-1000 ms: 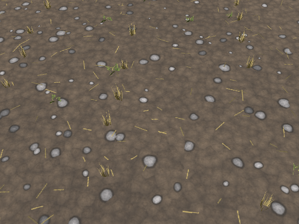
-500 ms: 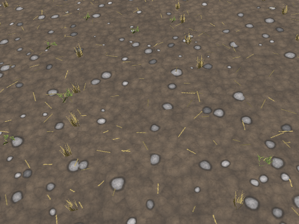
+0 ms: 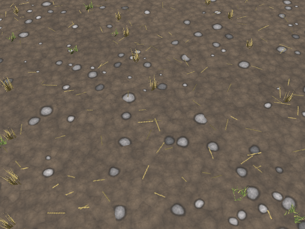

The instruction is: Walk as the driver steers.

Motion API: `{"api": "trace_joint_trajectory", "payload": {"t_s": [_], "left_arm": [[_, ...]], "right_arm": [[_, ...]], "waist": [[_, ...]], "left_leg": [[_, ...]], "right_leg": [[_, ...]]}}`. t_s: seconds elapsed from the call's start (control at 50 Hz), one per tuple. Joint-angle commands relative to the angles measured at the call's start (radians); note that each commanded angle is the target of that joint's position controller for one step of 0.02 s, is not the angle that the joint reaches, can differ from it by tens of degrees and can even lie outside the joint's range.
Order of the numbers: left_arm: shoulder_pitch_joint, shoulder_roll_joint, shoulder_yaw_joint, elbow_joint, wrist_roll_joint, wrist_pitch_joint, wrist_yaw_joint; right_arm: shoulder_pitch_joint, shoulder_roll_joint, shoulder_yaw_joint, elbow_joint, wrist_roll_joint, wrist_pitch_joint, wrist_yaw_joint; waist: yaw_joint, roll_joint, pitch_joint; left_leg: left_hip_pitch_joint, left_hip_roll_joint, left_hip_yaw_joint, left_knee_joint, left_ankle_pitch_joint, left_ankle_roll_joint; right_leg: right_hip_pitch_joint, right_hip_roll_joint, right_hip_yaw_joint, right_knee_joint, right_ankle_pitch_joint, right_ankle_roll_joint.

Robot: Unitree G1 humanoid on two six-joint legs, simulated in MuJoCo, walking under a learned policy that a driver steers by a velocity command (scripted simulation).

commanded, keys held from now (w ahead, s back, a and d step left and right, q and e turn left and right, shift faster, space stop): w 0.24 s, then w+q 0.20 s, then q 0.56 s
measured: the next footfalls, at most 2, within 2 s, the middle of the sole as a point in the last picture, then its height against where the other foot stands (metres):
right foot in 0.36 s outside the picture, level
left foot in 0.82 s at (145, 213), level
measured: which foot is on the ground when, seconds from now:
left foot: down 0.00-0.36, up 0.38-0.80, down 0.82-1.00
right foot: up 0.00-0.34, down 0.36-0.82, up 0.84-1.00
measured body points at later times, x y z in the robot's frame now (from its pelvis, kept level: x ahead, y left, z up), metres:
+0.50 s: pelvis +0.28 -0.07 +0.00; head +0.31 -0.08 +0.45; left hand +0.41 +0.21 -0.09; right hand +0.36 -0.34 -0.13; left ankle +0.20 +0.08 -0.64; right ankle +0.33 -0.16 -0.73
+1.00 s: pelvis +0.43 -0.02 +0.00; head +0.48 +0.01 +0.44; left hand +0.50 +0.30 -0.11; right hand +0.68 -0.23 -0.09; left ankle +0.49 +0.08 -0.73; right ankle +0.45 -0.18 -0.66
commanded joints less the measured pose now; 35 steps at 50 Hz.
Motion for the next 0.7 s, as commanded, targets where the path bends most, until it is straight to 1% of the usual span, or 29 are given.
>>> {"api": "trace_joint_trajectory", "payload": {"t_s": [0.02,0.04,0.06,0.08,0.1,0.12,0.16,0.18,0.22,0.26,0.28,0.3,0.32,0.34,0.36,0.38,0.4,0.42,0.44,0.46,0.48,0.5,0.52,0.56,0.6,0.64,0.66,0.7], "left_arm": [[-0.042,0.104,0.031,-0.099,0.008,-0.023,-0.003],[-0.030,0.083,0.026,-0.097,0.007,-0.018,-0.005],[-0.045,0.068,0.021,-0.105,0.011,-0.015,-0.006],[-0.081,0.061,0.016,-0.122,0.018,-0.015,-0.006],[-0.120,0.056,0.010,-0.137,0.025,-0.017,-0.007],[-0.159,0.049,0.004,-0.149,0.028,-0.021,-0.011],[-0.241,0.040,-0.005,-0.170,0.026,-0.030,-0.020],[-0.279,0.043,-0.006,-0.180,0.022,-0.032,-0.024],[-0.334,0.059,-0.005,-0.202,0.012,-0.034,-0.032],[-0.381,0.081,0.001,-0.228,0.010,-0.037,-0.038],[-0.384,0.093,0.006,-0.235,0.010,-0.040,-0.041],[-0.362,0.108,0.013,-0.234,0.010,-0.044,-0.043],[-0.293,0.129,0.025,-0.220,0.011,-0.048,-0.041],[-0.153,0.176,0.050,-0.182,0.016,-0.049,-0.033],[0.036,0.261,0.074,-0.159,0.034,-0.047,-0.020],[0.087,0.330,0.087,-0.140,0.042,-0.036,-0.022],[0.091,0.223,0.064,-0.143,0.036,-0.033,-0.024],[0.026,0.179,0.048,-0.146,0.028,-0.035,-0.022],[-0.045,0.150,0.037,-0.150,0.030,-0.037,-0.023],[-0.108,0.121,0.028,-0.152,0.036,-0.041,-0.026],[-0.148,0.104,0.024,-0.151,0.045,-0.049,-0.028],[-0.172,0.100,0.026,-0.148,0.048,-0.056,-0.028],[-0.190,0.104,0.030,-0.143,0.045,-0.062,-0.025],[-0.208,0.130,0.041,-0.131,0.042,-0.063,-0.012],[-0.217,0.146,0.047,-0.124,0.040,-0.051,0.005],[-0.212,0.160,0.051,-0.118,0.037,-0.037,0.018],[-0.201,0.169,0.053,-0.112,0.033,-0.030,0.022],[-0.186,0.186,0.059,-0.102,0.020,-0.015,0.024]], "right_arm": [[0.057,-0.080,-0.015,-0.022,-0.013,-0.006,-0.003],[0.061,-0.082,-0.015,-0.014,-0.006,-0.009,-0.001],[0.067,-0.094,-0.017,-0.005,0.000,-0.011,-0.001],[0.075,-0.114,-0.021,0.003,0.003,-0.012,-0.003],[0.084,-0.134,-0.026,0.009,0.004,-0.011,-0.006],[0.091,-0.145,-0.028,0.013,0.008,-0.007,-0.009],[0.117,-0.163,-0.031,0.023,0.015,0.000,-0.013],[0.145,-0.175,-0.032,0.033,0.019,0.003,-0.014],[0.197,-0.191,-0.034,0.052,0.027,0.010,-0.013],[0.229,-0.197,-0.034,0.068,0.031,0.020,-0.013],[0.239,-0.202,-0.034,0.074,0.031,0.028,-0.014],[0.240,-0.211,-0.036,0.077,0.030,0.036,-0.016],[0.226,-0.219,-0.035,0.076,0.029,0.042,-0.019],[0.227,-0.196,-0.024,0.073,0.021,0.044,-0.020],[0.218,-0.132,0.003,0.039,-0.004,0.040,-0.020],[0.362,-0.021,0.034,0.025,0.014,0.023,-0.019],[0.317,-0.135,0.007,0.047,0.039,0.017,-0.019],[0.228,-0.182,-0.010,0.020,0.051,0.016,-0.020],[0.181,-0.172,-0.009,0.010,0.040,0.020,-0.025],[0.159,-0.161,-0.014,0.006,0.026,0.030,-0.029],[0.181,-0.146,-0.018,0.011,0.024,0.046,-0.030],[0.201,-0.126,-0.017,0.014,0.026,0.061,-0.032],[0.210,-0.109,-0.017,0.011,0.025,0.075,-0.033],[0.177,-0.087,-0.014,-0.018,0.016,0.092,-0.033],[0.139,-0.070,-0.007,-0.042,0.010,0.095,-0.023],[0.081,-0.061,-0.002,-0.067,0.007,0.094,-0.005],[0.055,-0.064,-0.004,-0.082,0.006,0.094,0.004],[0.018,-0.084,-0.012,-0.111,0.005,0.098,0.019]], "waist": [[-0.019,0.080,-0.036],[-0.010,0.094,-0.034],[-0.006,0.100,-0.020],[-0.011,0.096,-0.006],[-0.019,0.090,0.001],[-0.030,0.084,0.005],[-0.060,0.078,0.013],[-0.076,0.078,0.012],[-0.097,0.082,0.013],[-0.103,0.083,0.021],[-0.092,0.085,0.020],[-0.072,0.094,0.010],[-0.023,0.098,-0.024],[0.044,0.085,-0.112],[0.120,-0.013,-0.276],[0.058,-0.292,-0.431],[0.097,-0.189,-0.395],[0.090,-0.138,-0.244],[0.059,-0.079,-0.173],[0.026,-0.074,-0.105],[-0.011,-0.087,-0.079],[-0.034,-0.084,-0.073],[-0.053,-0.072,-0.066],[-0.066,-0.062,-0.044],[-0.060,-0.059,-0.044],[-0.036,-0.056,-0.053],[-0.025,-0.052,-0.058],[-0.015,-0.049,-0.063]], "left_leg": [[0.217,0.298,-0.372,-0.281,0.018,0.196],[0.187,0.288,-0.334,-0.300,0.046,0.202],[0.158,0.286,-0.297,-0.319,0.080,0.207],[0.138,0.284,-0.266,-0.336,0.113,0.211],[0.127,0.277,-0.234,-0.344,0.138,0.210],[0.119,0.258,-0.196,-0.346,0.156,0.200],[0.100,0.223,-0.130,-0.340,0.184,0.170],[0.109,0.222,-0.120,-0.332,0.181,0.161],[0.161,0.250,-0.132,-0.313,0.158,0.151],[0.223,0.283,-0.160,-0.272,0.159,0.135],[0.251,0.297,-0.179,-0.245,0.170,0.126],[0.271,0.305,-0.193,-0.209,0.204,0.116],[0.267,0.288,-0.182,-0.128,0.306,0.097],[0.218,0.235,-0.147,0.042,0.385,0.068],[0.032,0.166,-0.095,0.358,0.176,0.022],[-0.308,0.028,-0.068,0.693,-0.399,-0.034],[-0.404,0.067,-0.177,0.820,-0.421,-0.034],[-0.462,0.108,-0.162,0.845,-0.335,-0.028],[-0.432,0.150,-0.141,0.813,-0.250,-0.031],[-0.391,0.168,-0.138,0.767,-0.204,-0.041],[-0.322,0.183,-0.141,0.743,-0.180,-0.050],[-0.276,0.181,-0.133,0.728,-0.175,-0.059],[-0.261,0.175,-0.123,0.711,-0.170,-0.070],[-0.281,0.173,-0.110,0.624,-0.104,-0.087],[-0.253,0.172,-0.081,0.483,0.015,-0.090],[-0.202,0.157,-0.047,0.351,0.128,-0.082],[-0.191,0.150,-0.037,0.304,0.154,-0.077],[-0.187,0.142,-0.028,0.242,0.141,-0.060]], "right_leg": [[-0.277,-0.134,0.018,-0.007,0.074,0.007],[-0.268,-0.144,0.003,-0.048,0.076,0.012],[-0.274,-0.155,-0.012,-0.094,0.088,0.023],[-0.287,-0.163,-0.026,-0.155,0.120,0.034],[-0.289,-0.167,-0.037,-0.222,0.177,0.043],[-0.276,-0.167,-0.048,-0.302,0.247,0.047],[-0.218,-0.140,-0.077,-0.464,0.379,0.049],[-0.193,-0.124,-0.087,-0.516,0.426,0.052],[-0.182,-0.110,-0.087,-0.581,0.460,0.048],[-0.185,-0.099,-0.079,-0.631,0.417,0.030],[-0.170,-0.090,-0.077,-0.656,0.380,0.020],[-0.128,-0.078,-0.083,-0.677,0.341,0.011],[-0.021,-0.056,-0.102,-0.712,0.320,-0.006],[0.184,-0.055,-0.105,-0.718,0.319,-0.034],[0.481,-0.245,0.078,-0.679,0.356,-0.102],[0.765,-0.476,0.516,-0.786,0.172,-0.247],[0.714,-0.448,0.578,-0.857,0.045,-0.233],[0.596,-0.418,0.414,-0.871,0.073,-0.190],[0.467,-0.377,0.302,-0.895,0.157,-0.168],[0.354,-0.343,0.206,-0.923,0.313,-0.159],[0.273,-0.319,0.117,-0.944,0.469,-0.149],[0.226,-0.310,0.056,-0.953,0.603,-0.151],[0.198,-0.307,-0.001,-0.957,0.720,-0.156],[0.174,-0.307,-0.087,-0.974,0.817,-0.158],[0.170,-0.282,-0.175,-0.978,0.811,-0.148],[0.179,-0.267,-0.234,-0.970,0.796,-0.138],[0.201,-0.272,-0.245,-0.960,0.792,-0.135],[0.256,-0.294,-0.251,-0.921,0.777,-0.128]]}}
